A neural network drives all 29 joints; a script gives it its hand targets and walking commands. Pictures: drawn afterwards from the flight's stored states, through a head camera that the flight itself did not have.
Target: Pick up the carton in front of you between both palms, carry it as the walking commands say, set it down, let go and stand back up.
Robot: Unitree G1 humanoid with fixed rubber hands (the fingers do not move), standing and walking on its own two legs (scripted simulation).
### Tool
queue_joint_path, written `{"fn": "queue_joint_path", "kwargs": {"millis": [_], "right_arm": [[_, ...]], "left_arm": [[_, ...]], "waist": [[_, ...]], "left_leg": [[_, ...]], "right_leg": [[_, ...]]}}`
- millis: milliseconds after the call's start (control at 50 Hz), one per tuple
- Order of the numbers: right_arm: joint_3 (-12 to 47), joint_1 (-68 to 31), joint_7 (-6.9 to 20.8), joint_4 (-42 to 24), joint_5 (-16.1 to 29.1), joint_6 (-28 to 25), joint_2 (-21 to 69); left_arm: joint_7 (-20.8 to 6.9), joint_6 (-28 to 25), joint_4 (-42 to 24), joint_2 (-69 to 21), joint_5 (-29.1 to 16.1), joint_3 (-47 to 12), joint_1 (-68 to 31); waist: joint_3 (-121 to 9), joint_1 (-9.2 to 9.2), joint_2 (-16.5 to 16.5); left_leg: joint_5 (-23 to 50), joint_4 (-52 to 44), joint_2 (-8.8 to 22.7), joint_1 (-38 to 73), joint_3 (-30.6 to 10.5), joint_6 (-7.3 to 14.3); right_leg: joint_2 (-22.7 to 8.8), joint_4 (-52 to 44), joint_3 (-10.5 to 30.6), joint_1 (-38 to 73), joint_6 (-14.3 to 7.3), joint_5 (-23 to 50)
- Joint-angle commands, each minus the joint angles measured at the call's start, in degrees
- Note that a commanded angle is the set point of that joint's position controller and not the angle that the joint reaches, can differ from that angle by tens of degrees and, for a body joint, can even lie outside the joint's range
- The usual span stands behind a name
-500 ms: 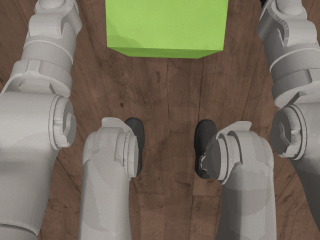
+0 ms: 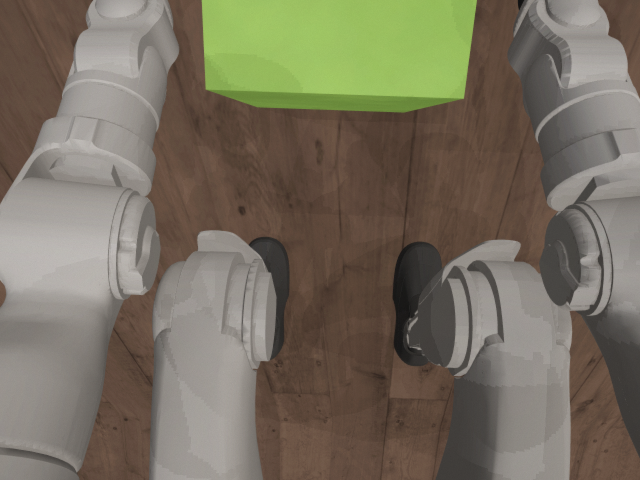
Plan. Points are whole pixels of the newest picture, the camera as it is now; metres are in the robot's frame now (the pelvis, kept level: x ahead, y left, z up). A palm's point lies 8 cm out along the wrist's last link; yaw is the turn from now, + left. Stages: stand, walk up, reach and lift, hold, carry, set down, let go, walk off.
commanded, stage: reach and lift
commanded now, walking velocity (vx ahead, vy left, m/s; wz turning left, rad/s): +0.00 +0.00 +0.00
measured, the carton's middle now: (336, 3) +0.54 +0.03 -0.24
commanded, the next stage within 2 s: none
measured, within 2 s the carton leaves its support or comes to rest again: leaves its support in 0.50 s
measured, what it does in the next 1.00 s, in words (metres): rises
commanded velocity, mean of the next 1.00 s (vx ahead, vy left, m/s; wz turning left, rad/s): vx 0.00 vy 0.00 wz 0.00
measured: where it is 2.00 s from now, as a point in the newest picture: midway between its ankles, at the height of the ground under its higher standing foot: (341, 321)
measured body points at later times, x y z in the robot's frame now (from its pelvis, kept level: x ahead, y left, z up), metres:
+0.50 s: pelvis +0.00 +0.00 -0.01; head +0.36 +0.02 +0.24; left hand +0.56 +0.18 -0.18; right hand +0.57 -0.13 -0.17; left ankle +0.11 +0.12 -0.33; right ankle +0.11 -0.12 -0.33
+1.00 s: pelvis -0.01 -0.01 +0.10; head +0.26 +0.01 +0.46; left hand +0.50 +0.18 +0.03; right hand +0.52 -0.12 +0.03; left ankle +0.11 +0.12 -0.33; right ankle +0.11 -0.13 -0.33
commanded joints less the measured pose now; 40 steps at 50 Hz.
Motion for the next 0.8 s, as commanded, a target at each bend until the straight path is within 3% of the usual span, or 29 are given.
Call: {"fn": "queue_joint_path", "kwargs": {"millis": [0,80,140,180,260,300,360,420,480,520,580,600,620,680,780], "right_arm": [[-0.49,-14.16,0.01,-4.84,-0.42,-1.14,-4.65],[2.20,-18.08,0.12,-5.91,0.61,-1.21,-0.16],[1.70,-19.38,0.05,-5.99,-1.17,-1.11,2.55],[4.68,-24.87,2.46,-7.33,-1.57,-0.77,16.20],[6.20,-32.42,11.26,-8.33,-5.12,2.49,44.69],[5.15,-32.27,14.25,-9.84,-6.53,4.16,50.39],[5.83,-32.80,16.25,-13.48,-5.87,5.84,55.40],[9.94,-34.10,16.39,-19.30,-3.03,6.95,60.32],[13.72,-34.60,15.71,-26.03,0.27,8.05,66.13],[15.13,-33.69,15.83,-29.96,0.87,9.68,69.55],[15.62,-31.17,16.04,-33.64,-1.07,11.87,73.21],[15.42,-31.22,16.03,-33.98,-2.10,11.97,73.07],[14.81,-28.16,16.38,-32.94,-3.96,13.22,74.62],[11.54,-22.40,16.98,-28.97,-8.46,14.86,76.09],[1.05,-19.01,16.80,-20.84,-17.68,16.51,73.52]], "left_arm": [[-0.12,-1.14,-5.28,5.01,0.37,0.38,-15.12],[-0.24,-1.08,-5.99,0.23,-0.98,-2.46,-18.80],[-0.14,-0.92,-5.95,-2.94,0.44,-1.96,-20.51],[-2.81,-0.41,-6.74,-16.98,-0.06,-6.00,-26.11],[-11.31,3.02,-8.77,-46.28,3.61,-7.76,-32.56],[-14.22,4.78,-10.86,-52.62,5.52,-6.37,-31.56],[-16.72,6.45,-14.93,-57.81,4.32,-7.16,-31.83],[-17.32,7.47,-21.28,-61.39,1.35,-10.72,-34.12],[-16.38,8.29,-31.63,-64.38,-0.66,-14.27,-36.38],[-16.03,9.68,-37.53,-66.66,-0.47,-15.77,-36.22],[-15.15,12.30,-38.89,-71.79,2.46,-15.23,-30.47],[-14.85,13.06,-37.98,-74.02,3.50,-13.93,-26.72],[-15.13,13.81,-35.68,-73.45,5.64,-13.30,-25.08],[-16.20,15.85,-31.98,-76.57,9.21,-10.19,-19.42],[-18.08,17.92,-24.20,-76.72,15.31,-2.76,-17.91]], "waist": [[-65.91,0.20,1.82],[-66.84,0.56,1.56],[-66.46,0.28,1.39],[-65.73,-0.10,1.43],[-60.26,-0.18,1.39],[-58.46,-0.16,1.36],[-62.24,0.26,0.92],[-74.44,0.74,0.35],[-93.69,1.16,0.06],[-104.91,1.45,1.15],[-108.89,2.54,2.99],[-106.84,3.99,2.79],[-100.95,2.39,0.84],[-91.45,2.38,1.04],[-76.19,-0.75,1.66]], "left_leg": [[18.27,-10.27,-0.92,32.67,1.84,-1.26],[17.34,-10.79,-1.48,34.17,1.90,-0.98],[16.89,-11.02,-2.21,35.41,2.09,-1.17],[16.87,-10.80,-3.12,35.64,2.23,-0.80],[14.13,-9.64,-4.69,32.68,2.85,-0.14],[13.96,-9.05,-5.12,31.63,3.71,0.08],[16.34,-8.58,-5.55,31.83,4.48,0.39],[20.99,-8.05,-5.61,36.77,5.09,0.27],[28.89,-8.10,-5.94,45.58,5.91,-0.15],[34.23,-8.75,-6.36,52.59,5.96,-0.32],[36.92,-10.49,-7.19,56.78,6.15,-0.56],[31.21,-11.70,-7.85,49.86,7.03,-0.49],[28.58,-14.14,-7.09,49.13,6.10,-0.22],[24.47,-17.54,-7.80,43.87,6.71,-0.70],[9.52,-24.97,-7.96,34.06,6.52,-0.29]], "right_leg": [[1.97,-8.44,-2.55,32.04,0.46,17.50],[2.47,-8.80,-2.41,33.77,0.27,17.06],[3.00,-8.90,-2.82,35.42,0.19,16.34],[4.02,-8.79,-3.27,34.56,-0.08,16.12],[5.63,-7.36,-3.98,31.27,-0.77,12.85],[6.22,-6.90,-4.84,29.07,-1.15,12.31],[6.41,-6.43,-5.36,30.25,-1.58,14.64],[6.44,-5.62,-5.95,35.61,-1.68,19.24],[7.12,-5.33,-6.65,43.10,-1.49,26.94],[7.80,-6.08,-6.98,44.11,-1.41,30.61],[8.67,-8.85,-7.27,38.30,-0.93,28.95],[8.69,-8.71,-6.82,41.98,-1.46,27.34],[8.84,-11.81,-7.09,36.60,-0.46,23.82],[9.18,-16.72,-6.38,32.89,-0.53,18.71],[9.17,-24.15,-5.79,31.53,-1.78,7.54]]}}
